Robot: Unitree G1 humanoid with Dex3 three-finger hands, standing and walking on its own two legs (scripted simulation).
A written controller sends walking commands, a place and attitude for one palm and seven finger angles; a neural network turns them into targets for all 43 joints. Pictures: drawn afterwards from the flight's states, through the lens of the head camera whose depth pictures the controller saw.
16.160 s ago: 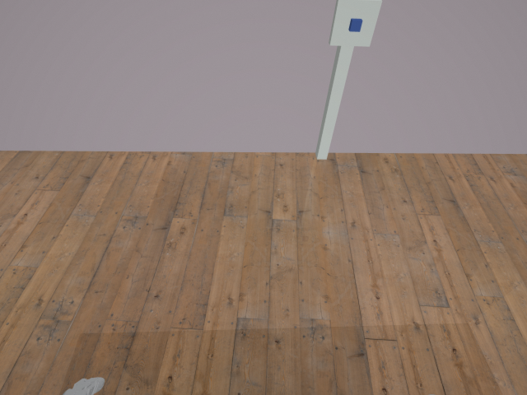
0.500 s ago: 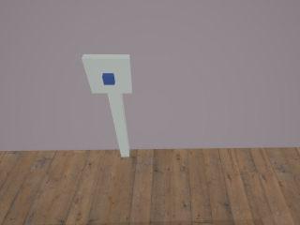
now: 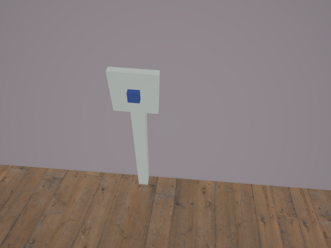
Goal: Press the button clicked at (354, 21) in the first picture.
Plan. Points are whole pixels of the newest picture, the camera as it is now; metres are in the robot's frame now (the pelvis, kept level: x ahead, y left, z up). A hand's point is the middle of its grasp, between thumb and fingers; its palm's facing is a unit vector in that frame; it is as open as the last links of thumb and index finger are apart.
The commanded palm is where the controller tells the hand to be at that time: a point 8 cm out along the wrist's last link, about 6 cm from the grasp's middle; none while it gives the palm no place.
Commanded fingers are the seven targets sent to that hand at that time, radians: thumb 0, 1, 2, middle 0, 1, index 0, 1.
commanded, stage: shuffle to correct the standing spot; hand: left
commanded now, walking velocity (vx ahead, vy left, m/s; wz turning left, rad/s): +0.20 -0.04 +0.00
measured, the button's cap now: (133, 95) +0.61 +0.15 +0.01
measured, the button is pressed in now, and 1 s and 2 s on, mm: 0 0 0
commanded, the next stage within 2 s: come to a stop and stand still in 0.34 s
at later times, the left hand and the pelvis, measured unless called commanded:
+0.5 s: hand (117, 231) +0.21 +0.15 -0.17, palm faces +0.01 -0.97 -0.23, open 7.3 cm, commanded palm none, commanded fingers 0.00 0.90 0.90 -0.20 -0.30 -0.20 -0.30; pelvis +0.14 -0.04 -0.01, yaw +0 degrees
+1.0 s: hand out of the picture +0.15 +0.17 -0.17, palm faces +0.15 -0.96 -0.24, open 7.3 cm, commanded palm none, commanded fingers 0.00 0.90 0.90 -0.20 -0.30 -0.20 -0.30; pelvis +0.12 -0.03 +0.00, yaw +3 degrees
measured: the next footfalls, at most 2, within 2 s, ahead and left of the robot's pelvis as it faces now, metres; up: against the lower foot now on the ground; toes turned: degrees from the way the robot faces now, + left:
right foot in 0.50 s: +0.27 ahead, -0.15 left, +0.00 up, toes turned -7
left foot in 1.02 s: +0.13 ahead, +0.10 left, +0.00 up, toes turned +4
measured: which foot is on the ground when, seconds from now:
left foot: down 0.00-0.50, up 0.52-1.00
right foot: down 0.00-0.04, up 0.06-0.48, down 0.50-1.00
